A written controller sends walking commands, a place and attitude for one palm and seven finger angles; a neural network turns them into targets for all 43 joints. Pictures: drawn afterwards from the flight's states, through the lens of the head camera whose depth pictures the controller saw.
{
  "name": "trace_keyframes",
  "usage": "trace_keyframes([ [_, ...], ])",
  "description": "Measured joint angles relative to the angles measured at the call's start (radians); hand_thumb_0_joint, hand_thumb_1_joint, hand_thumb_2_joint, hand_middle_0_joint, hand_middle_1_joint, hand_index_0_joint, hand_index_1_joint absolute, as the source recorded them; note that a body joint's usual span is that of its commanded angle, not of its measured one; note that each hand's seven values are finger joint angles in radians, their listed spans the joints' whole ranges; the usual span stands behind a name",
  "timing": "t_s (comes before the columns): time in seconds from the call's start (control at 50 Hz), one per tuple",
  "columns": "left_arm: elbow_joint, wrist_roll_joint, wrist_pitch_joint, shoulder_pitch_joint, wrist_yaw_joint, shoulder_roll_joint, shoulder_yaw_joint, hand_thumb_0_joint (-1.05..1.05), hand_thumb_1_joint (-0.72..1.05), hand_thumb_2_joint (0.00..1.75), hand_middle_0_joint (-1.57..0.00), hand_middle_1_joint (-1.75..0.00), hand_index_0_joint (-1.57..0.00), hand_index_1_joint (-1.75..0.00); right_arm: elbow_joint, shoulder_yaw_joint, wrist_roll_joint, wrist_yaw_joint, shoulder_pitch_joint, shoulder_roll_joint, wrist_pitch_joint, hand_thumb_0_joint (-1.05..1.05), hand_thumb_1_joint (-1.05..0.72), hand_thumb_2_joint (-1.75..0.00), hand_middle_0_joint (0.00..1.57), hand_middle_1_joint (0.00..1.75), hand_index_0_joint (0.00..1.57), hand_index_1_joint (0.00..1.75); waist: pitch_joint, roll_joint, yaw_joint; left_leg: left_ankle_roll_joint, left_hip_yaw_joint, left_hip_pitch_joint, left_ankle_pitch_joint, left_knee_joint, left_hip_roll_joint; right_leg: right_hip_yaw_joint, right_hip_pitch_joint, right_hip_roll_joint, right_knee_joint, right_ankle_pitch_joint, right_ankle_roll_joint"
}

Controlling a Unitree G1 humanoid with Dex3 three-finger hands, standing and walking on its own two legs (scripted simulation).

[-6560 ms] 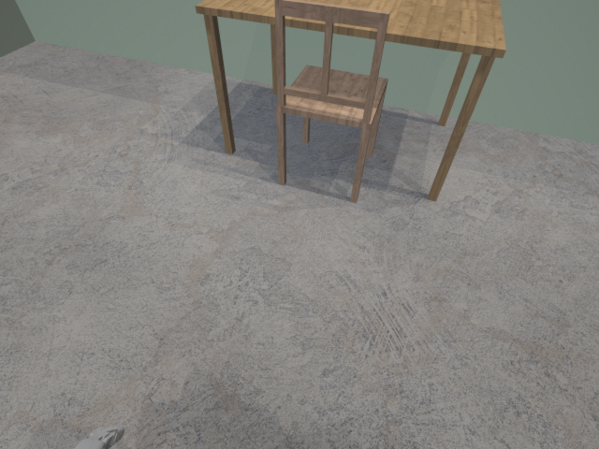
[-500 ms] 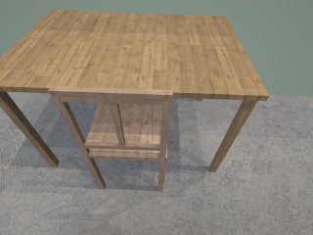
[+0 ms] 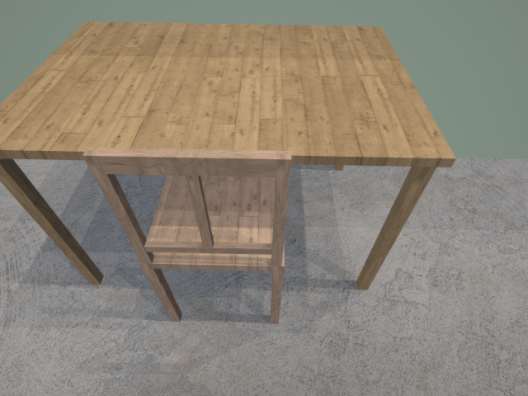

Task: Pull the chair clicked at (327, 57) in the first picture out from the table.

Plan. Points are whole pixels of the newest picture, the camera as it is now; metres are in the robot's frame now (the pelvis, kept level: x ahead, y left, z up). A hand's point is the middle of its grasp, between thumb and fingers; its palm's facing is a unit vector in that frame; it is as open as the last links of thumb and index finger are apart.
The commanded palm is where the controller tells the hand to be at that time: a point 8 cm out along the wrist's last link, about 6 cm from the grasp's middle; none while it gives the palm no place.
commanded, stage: look again from close up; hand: left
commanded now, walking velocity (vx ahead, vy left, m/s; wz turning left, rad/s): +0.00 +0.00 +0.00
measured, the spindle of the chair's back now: (201, 213) +0.51 +0.18 -0.11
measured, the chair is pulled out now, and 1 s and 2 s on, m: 0.00 0.00 0.00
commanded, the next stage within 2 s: shuffle to correct the standing spot in 0.20 s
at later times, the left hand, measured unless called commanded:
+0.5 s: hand out of the picture -0.01 +0.16 -0.18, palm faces +0.00 -0.98 -0.18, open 7.4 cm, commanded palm none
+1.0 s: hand out of the picture +0.05 +0.15 -0.19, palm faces +0.03 -0.99 -0.15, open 7.4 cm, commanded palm none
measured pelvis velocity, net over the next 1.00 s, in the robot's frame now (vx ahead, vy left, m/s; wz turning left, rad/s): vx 0.11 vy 0.00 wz -0.04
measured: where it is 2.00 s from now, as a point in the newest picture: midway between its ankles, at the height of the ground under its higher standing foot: outside the picture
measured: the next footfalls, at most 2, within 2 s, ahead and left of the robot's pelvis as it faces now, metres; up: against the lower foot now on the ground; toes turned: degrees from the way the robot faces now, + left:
left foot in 0.86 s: +0.18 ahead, +0.08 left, +0.00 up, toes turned +0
right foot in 1.26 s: +0.11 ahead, -0.18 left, +0.00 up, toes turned -2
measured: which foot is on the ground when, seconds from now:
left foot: down 0.00-0.64, up 0.66-0.84, down 0.86-1.00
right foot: down 0.00-0.88, up 0.90-1.00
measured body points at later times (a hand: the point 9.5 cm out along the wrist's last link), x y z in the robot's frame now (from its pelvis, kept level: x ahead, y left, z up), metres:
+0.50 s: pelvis +0.02 -0.01 +0.00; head +0.03 -0.01 +0.45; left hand +0.00 +0.21 -0.16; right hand +0.00 -0.22 -0.17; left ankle -0.01 +0.08 -0.74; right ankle -0.03 -0.12 -0.74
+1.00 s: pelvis +0.11 +0.00 -0.01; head +0.13 +0.02 +0.44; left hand +0.06 +0.21 -0.18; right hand +0.19 -0.23 -0.15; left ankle +0.14 +0.08 -0.74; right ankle +0.02 -0.12 -0.70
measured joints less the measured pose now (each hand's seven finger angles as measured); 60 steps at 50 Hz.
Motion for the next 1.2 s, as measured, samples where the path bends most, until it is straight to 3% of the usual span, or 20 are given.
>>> trace_keyframes([
  [0.34, 0.017, 0.001, -0.001, 0.007, 0.0, -0.001, 0.001, 0.01, 0.91, 0.9, -0.19, -0.3, -0.2, -0.3, 0.027, -0.003, 0.001, -0.007, -0.023, 0.002, 0.0, 0.01, -0.92, -0.9, 0.2, 0.3, 0.2, 0.3, 0.002, -0.013, 0.007, -0.006, 0.0, 0.021, 0.002, -0.024, 0.006, 0.001, 0.023, 0.008, -0.032, 0.008, -0.004],
  [0.58, 0.017, 0.017, 0.003, 0.046, -0.022, 0.007, 0.023, 0.01, 0.91, 0.9, -0.19, -0.3, -0.2, -0.3, 0.029, -0.023, -0.009, 0.004, 0.038, 0.016, 0.009, 0.0, -0.91, -0.9, 0.2, 0.3, 0.2, 0.3, -0.02, -0.009, 0.003, -0.02, 0.001, -0.001, -0.076, 0.048, 0.011, 0.003, -0.012, 0.01, 0.069, -0.087, -0.023],
  [0.66, 0.015, 0.012, -0.024, 0.062, -0.017, -0.001, 0.031, 0.01, 0.91, 0.9, -0.19, -0.3, -0.2, -0.3, 0.029, -0.024, -0.008, 0.002, 0.042, 0.014, 0.005, 0.0, -0.91, -0.9, 0.2, 0.3, 0.2, 0.3, -0.012, 0.012, 0.003, -0.024, -0.008, -0.047, -0.142, 0.167, 0.04, -0.019, 0.002, 0.034, 0.072, -0.116, -0.04],
  [0.72, 0.012, 0.019, -0.044, 0.082, -0.005, -0.005, 0.038, 0.0, 0.91, 0.9, -0.19, -0.3, -0.2, -0.3, 0.025, -0.029, -0.008, 0.005, 0.015, 0.015, 0.011, 0.0, -0.91, -0.9, 0.2, 0.3, 0.2, 0.3, 0.003, 0.0, 0.024, -0.019, -0.01, -0.141, -0.257, 0.384, 0.046, -0.027, 0.035, 0.042, 0.046, -0.122, -0.049],
  [0.76, 0.014, 0.023, -0.048, 0.103, 0.001, -0.01, 0.038, 0.0, 0.91, 0.9, -0.19, -0.3, -0.2, -0.3, 0.017, -0.034, -0.01, 0.002, -0.019, 0.008, 0.016, 0.01, -0.92, -0.9, 0.2, 0.3, 0.2, 0.3, 0.016, -0.011, 0.041, -0.015, -0.009, -0.196, -0.281, 0.446, 0.046, -0.022, 0.065, 0.044, 0.018, -0.118, -0.047],
  [0.82, 0.029, 0.022, -0.036, 0.136, 0.001, -0.018, 0.034, 0.0, 0.91, 0.9, -0.19, -0.3, -0.2, -0.3, -0.013, -0.043, -0.003, 0.004, -0.075, -0.016, 0.012, 0.02, -0.94, -0.9, 0.2, 0.3, 0.2, 0.3, 0.032, -0.028, 0.05, -0.019, -0.003, -0.23, -0.184, 0.344, 0.049, -0.009, 0.099, 0.042, 0.001, -0.128, -0.033],
  [0.86, 0.048, 0.014, -0.021, 0.156, 0.0, -0.024, 0.03, 0.0, 0.91, 0.9, -0.2, -0.3, -0.2, -0.3, -0.042, -0.04, -0.001, -0.001, -0.106, -0.026, -0.011, 0.02, -0.94, -0.9, 0.2, 0.3, 0.2, 0.3, 0.042, -0.035, 0.042, -0.02, -0.002, -0.191, 0.021, 0.187, 0.049, 0.003, 0.099, 0.044, 0.059, -0.16, -0.025],
  [0.96, 0.063, 0.0, 0.029, 0.104, 0.011, -0.01, 0.028, 0.01, 0.91, 0.9, -0.2, -0.3, -0.2, -0.3, -0.075, -0.02, 0.002, -0.021, -0.139, -0.003, -0.028, 0.01, -0.93, -0.9, 0.2, 0.3, 0.2, 0.3, 0.041, -0.063, 0.038, 0.013, 0.035, -0.124, -0.035, 0.165, 0.036, 0.022, -0.044, 0.02, 0.395, -0.272, -0.01],
  [1.12, -0.083, 0.013, 0.052, -0.071, 0.004, 0.037, 0.056, 0.01, 0.91, 0.9, -0.19, -0.3, -0.2, -0.3, -0.109, -0.039, -0.006, -0.023, -0.173, 0.001, 0.017, -0.01, -0.95, -0.9, 0.21, 0.3, 0.2, 0.3, 0.058, -0.019, 0.028, 0.001, 0.002, -0.112, 0.063, 0.033, 0.046, 0.014, -0.219, -0.011, 0.456, -0.165, 0.014],
  [1.2, -0.127, 0.015, 0.055, -0.111, -0.001, 0.055, 0.066, 0.0, 0.91, 0.9, -0.19, -0.3, -0.2, -0.3, -0.125, -0.053, -0.017, -0.009, -0.164, -0.008, 0.032, -0.01, -0.94, -0.9, 0.21, 0.3, 0.2, 0.3, 0.055, -0.003, 0.012, -0.02, -0.01, -0.132, 0.079, 0.03, 0.062, 0.0, -0.209, -0.014, 0.38, -0.141, 0.012],
])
